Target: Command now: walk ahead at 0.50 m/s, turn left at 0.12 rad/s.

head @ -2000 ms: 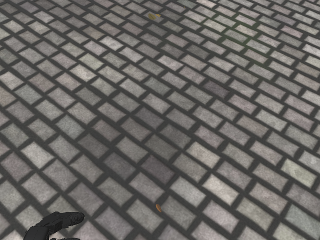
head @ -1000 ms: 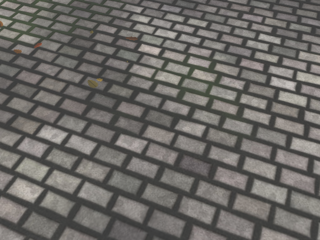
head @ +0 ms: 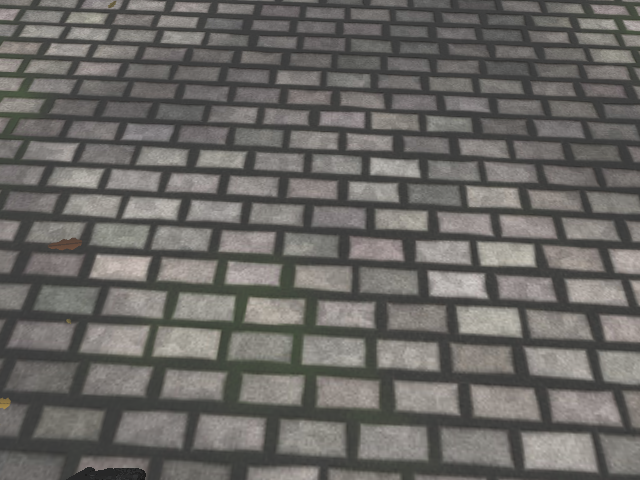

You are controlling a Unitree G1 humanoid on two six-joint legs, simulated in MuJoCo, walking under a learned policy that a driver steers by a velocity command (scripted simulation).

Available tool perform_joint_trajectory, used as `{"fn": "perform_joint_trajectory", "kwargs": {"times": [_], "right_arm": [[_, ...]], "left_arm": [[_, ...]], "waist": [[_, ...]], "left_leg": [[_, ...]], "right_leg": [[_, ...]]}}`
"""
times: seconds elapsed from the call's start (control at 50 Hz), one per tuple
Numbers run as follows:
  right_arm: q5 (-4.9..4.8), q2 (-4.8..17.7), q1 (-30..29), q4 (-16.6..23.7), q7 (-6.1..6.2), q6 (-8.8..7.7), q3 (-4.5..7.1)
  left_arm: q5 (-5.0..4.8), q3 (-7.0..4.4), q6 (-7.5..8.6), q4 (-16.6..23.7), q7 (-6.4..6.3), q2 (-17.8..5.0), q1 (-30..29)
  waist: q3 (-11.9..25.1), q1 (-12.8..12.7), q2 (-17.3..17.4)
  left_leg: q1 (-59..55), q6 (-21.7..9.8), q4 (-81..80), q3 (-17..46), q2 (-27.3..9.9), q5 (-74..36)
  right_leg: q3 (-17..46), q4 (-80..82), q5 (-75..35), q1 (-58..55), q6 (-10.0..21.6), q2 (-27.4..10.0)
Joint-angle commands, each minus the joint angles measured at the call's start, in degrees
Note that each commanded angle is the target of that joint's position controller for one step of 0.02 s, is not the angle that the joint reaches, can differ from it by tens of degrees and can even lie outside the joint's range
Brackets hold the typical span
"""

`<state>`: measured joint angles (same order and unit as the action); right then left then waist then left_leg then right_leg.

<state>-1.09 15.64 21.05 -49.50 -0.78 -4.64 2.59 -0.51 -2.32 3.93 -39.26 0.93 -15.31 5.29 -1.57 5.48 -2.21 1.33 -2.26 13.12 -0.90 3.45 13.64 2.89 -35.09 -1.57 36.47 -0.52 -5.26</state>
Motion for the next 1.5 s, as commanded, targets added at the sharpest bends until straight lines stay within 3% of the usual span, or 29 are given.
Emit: {"fn": "perform_joint_trajectory", "kwargs": {"times": [0.02,0.1,0.12,0.14,0.16,0.18,0.22,0.26,0.42,0.54,0.58,0.62,0.64,0.66,0.68,0.7,0.74,0.76,0.8,0.92,1.06,1.1,1.12,1.16,1.28,1.34,1.4,1.44,1.5], "right_arm": [[-0.53,10.07,1.93,1.69,0.57,0.33,2.32],[-0.41,10.99,0.23,1.72,1.19,1.38,2.64],[0.43,8.31,-0.5,2.89,1.11,1.2,1.59],[1.01,2.09,5.81,4.26,0.94,0.26,-0.28],[-0.43,3.55,6.79,3.91,0.79,-0.5,-0.18],[-1.77,9.08,1.57,4.68,0.83,-0.52,1.54],[-0.82,8.52,-3.77,6.14,1.06,0.22,1.87],[-0.61,6.25,-1.99,5.78,0.98,1.75,2.03],[-0.13,2.94,-10.55,9.62,-0.51,2.74,1.34],[-0.08,3.53,-19.76,14.52,-2.35,2.82,1.17],[0.07,5.09,-18.21,15.3,-2.59,3.08,2.0],[0.35,9.43,-5.27,12.51,-2.09,3.24,4.64],[0.5,14.09,2.53,10.82,-0.87,3.67,6.53],[1.07,21.07,-0.64,12.04,-0.21,3.43,7.15],[1.14,17.14,1.08,14.57,-0.67,2.83,6.05],[1.16,14.0,-1.53,14.5,-0.99,2.27,5.08],[-0.25,10.26,-7.41,14.56,-0.47,2.22,4.24],[0.47,9.32,-9.92,15.55,-0.07,2.55,3.77],[1.54,10.26,-11.13,16.09,0.25,2.62,4.06],[0.16,11.75,-10.43,15.2,2.35,4.62,4.57],[1.77,5.38,-10.53,11.98,1.61,4.29,1.25],[2.87,4.34,-7.01,10.62,1.38,3.22,0.65],[3.74,5.3,-1.0,9.58,1.37,2.73,1.05],[3.24,7.1,-4.37,9.81,2.26,3.52,1.37],[1.62,5.21,-7.36,10.91,3.0,5.87,2.23],[1.52,5.35,-5.36,10.04,2.78,5.43,2.82],[2.51,9.73,-7.7,11.11,3.2,5.76,4.45],[2.59,7.85,-9.34,13.09,3.78,5.12,3.7],[1.04,8.87,-11.1,12.85,3.96,4.73,4.1]], "left_arm": [[-0.35,-0.86,1.63,6.02,0.84,-3.68,-7.28],[-0.04,-3.1,2.47,3.27,0.64,-8.34,3.5],[0.86,-4.26,2.47,1.56,0.05,-11.4,12.8],[1.68,-5.6,1.78,0.64,-0.45,-16.88,19.57],[1.09,-4.88,1.23,-0.14,-0.3,-13.78,21.19],[0.66,-3.69,1.14,-0.12,-0.44,-9.92,17.86],[0.59,-2.3,1.32,-0.18,-0.34,-6.13,10.24],[1.13,-2.12,2.14,-0.77,-0.16,-4.7,6.14],[1.15,-3.69,2.68,-4.47,-1.25,-8.59,6.75],[-0.55,-4.79,0.59,-7.22,-1.51,-11.52,11.3],[-1.06,-5.25,-0.26,-7.28,-1.72,-13.14,10.73],[-1.56,-5.16,-1.37,-6.54,-2.17,-13.34,8.67],[-0.5,-4.36,-1.0,-5.65,-2.36,-11.48,9.7],[2.46,-1.59,0.27,-2.39,-1.69,-2.91,15.87],[0.81,-2.0,1.84,-3.26,-1.02,-7.97,12.9],[-1.28,-2.64,2.25,-1.56,-0.85,-10.17,7.23],[0.56,-2.54,2.04,-1.79,-2.04,-9.37,5.33],[0.79,-2.97,1.19,-1.83,-2.29,-10.2,6.08],[1.16,-2.8,-0.3,-1.69,-2.45,-8.74,7.69],[1.18,-1.76,-1.74,-0.5,-2.47,-6.52,2.68],[1.11,-1.41,-0.86,-0.88,-0.62,-5.91,0.83],[2.12,-1.72,-0.26,-0.23,-0.73,-8.51,0.34],[2.35,-2.24,-0.5,0.72,-1.02,-11.81,-1.48],[0.8,-1.91,-1.64,0.19,-0.68,-8.58,-0.81],[-0.12,-3.28,-3.08,1.0,-1.06,-10.89,0.92],[-0.84,-3.47,-4.21,2.63,-1.78,-9.99,-1.53],[-0.65,-3.28,-4.37,3.84,-1.2,-8.27,-1.2],[-0.31,-4.63,-4.61,3.38,-0.75,-10.25,-0.67],[-1.02,-3.63,-5.73,3.4,-0.73,-6.51,-1.1]], "waist": [[-1.96,-0.59,5.94],[4.33,-8.04,6.64],[12.15,-12.35,4.88],[22.09,-11.72,-8.15],[26.35,-12.16,-13.91],[16.25,-12.43,-7.58],[5.79,-9.28,-3.46],[2.4,-5.93,-5.18],[-1.41,-6.59,-0.45],[-3.97,-9.32,0.14],[-1.57,-7.32,-1.54],[5.36,0.34,-1.2],[10.56,3.49,3.88],[16.31,-4.63,20.01],[27.54,0.21,11.46],[20.8,0.66,7.57],[9.78,-3.23,2.34],[8.27,-5.4,3.08],[8.02,-7.35,4.04],[10.01,-6.13,6.82],[7.75,-5.12,8.99],[7.37,-3.97,4.94],[8.06,0.45,-1.69],[8.11,-2.12,-6.76],[9.2,-3.8,-8.25],[10.14,-3.21,-4.55],[5.34,-4.72,12.81],[4.75,-4.55,7.33],[1.87,-4.65,6.86]], "left_leg": [[1.79,-8.59,-1.83,9.73,-15.6,-16.66],[1.62,-5.38,11.57,10.05,-14.11,-28.77],[9.58,-3.33,24.72,8.03,-10.95,-23.29],[30.84,0.92,46.37,2.9,-2.9,0.64],[39.17,1.42,56.45,7.67,-1.78,20.58],[43.39,1.12,60.44,8.58,-5.07,16.9],[41.5,1.31,57.25,6.4,-9.06,8.27],[35.47,1.79,53.97,6.75,-11.25,4.03],[36.26,2.6,34.62,4.29,-11.0,-14.69],[37.57,-0.57,24.16,-0.33,-9.14,-10.89],[32.6,-2.7,23.48,-3.49,-5.98,-4.89],[15.22,-5.62,18.79,-6.38,-0.16,-6.93],[-1.59,-8.36,17.13,1.65,-3.89,-19.07],[-21.25,-20.25,16.03,32.2,-20.88,-31.63],[-23.8,-24.13,10.91,42.86,-25.12,-32.05],[-19.02,-21.15,10.64,33.17,-22.8,-36.53],[-3.25,-15.83,9.43,22.32,-17.31,-35.54],[3.59,-15.21,7.54,20.1,-15.97,-36.08],[9.87,-15.34,6.44,18.14,-15.09,-41.84],[12.44,-11.41,8.26,15.68,-10.75,-35.12],[11.07,-8.61,12.74,15.63,-12.44,-24.84],[12.64,-3.69,15.84,13.51,-7.68,-14.43],[14.86,-1.06,18.22,9.85,-2.98,-2.34],[14.33,2.59,20.05,5.49,-1.62,4.37],[15.34,1.74,21.59,3.59,0.17,7.22],[9.47,0.49,15.43,4.37,-2.24,-0.08],[1.96,-9.72,8.62,18.9,-19.82,-28.1],[0.35,-14.92,8.87,21.02,-26.35,-40.06],[-2.83,-10.31,9.93,10.89,-20.4,-41.03]], "right_leg": [[-0.92,4.85,-0.8,-3.34,0.51,2.41],[-2.33,10.04,4.32,-21.62,3.85,4.68],[2.09,6.86,2.98,-37.57,6.73,-0.97],[22.44,6.3,6.17,-60.83,14.08,-16.16],[37.46,14.43,17.43,-61.54,17.19,-20.1],[30.47,16.61,23.03,-53.91,14.38,-17.41],[17.66,20.63,17.43,-38.56,11.93,-13.11],[9.69,24.81,11.89,-29.52,11.0,-10.34],[-7.73,28.49,-0.89,-29.09,10.5,-8.75],[-12.1,24.74,-6.22,-39.59,8.6,-11.76],[-13.86,18.0,-23.3,-42.06,7.31,-11.86],[-16.45,-1.97,-37.8,-38.64,4.4,-8.58],[-16.55,-18.73,-22.39,-26.0,0.74,-5.67],[-12.58,-41.05,36.37,0.08,-3.94,6.57],[1.29,-48.21,40.89,2.48,-3.51,7.4],[2.44,-47.39,36.09,5.71,-2.29,4.53],[1.42,-37.73,28.14,4.11,-1.9,0.55],[1.73,-35.4,26.32,-0.27,-1.98,-0.15],[1.01,-31.2,24.65,-4.44,-2.91,0.83],[1.22,-13.89,12.1,-7.43,-5.17,4.51],[-0.19,3.85,7.01,-17.5,-1.3,3.37],[5.18,10.76,-16.28,-25.81,2.13,-0.79],[10.25,7.94,-27.17,-28.94,6.78,-5.29],[15.92,9.87,-14.14,-26.09,12.17,-6.63],[22.63,10.26,-10.35,-25.96,12.2,-6.39],[18.98,6.73,-7.73,-21.55,9.27,-2.45],[2.66,-7.81,21.61,-3.48,1.2,9.18],[3.29,-26.84,35.72,1.98,-1.5,6.52],[1.57,-24.86,27.48,5.51,-4.0,4.32]]}}
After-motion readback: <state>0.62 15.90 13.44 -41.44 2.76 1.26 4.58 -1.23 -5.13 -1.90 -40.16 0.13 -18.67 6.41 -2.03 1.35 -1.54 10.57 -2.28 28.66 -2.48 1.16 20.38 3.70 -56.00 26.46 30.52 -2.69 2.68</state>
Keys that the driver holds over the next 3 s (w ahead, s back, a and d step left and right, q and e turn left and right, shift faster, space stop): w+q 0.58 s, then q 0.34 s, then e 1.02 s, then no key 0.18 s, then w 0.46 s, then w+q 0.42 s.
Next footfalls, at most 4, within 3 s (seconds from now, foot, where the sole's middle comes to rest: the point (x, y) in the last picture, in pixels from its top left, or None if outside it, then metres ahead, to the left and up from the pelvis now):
0.12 right None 0.25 -0.14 -0.78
0.64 left None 0.47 0.17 -0.78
1.10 right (289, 390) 0.67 0.03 -0.78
1.72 right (319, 402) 0.63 -0.04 -0.78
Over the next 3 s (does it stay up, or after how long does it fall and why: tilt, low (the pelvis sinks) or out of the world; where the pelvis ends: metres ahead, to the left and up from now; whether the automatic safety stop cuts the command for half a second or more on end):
stays up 0.84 0.04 -0.03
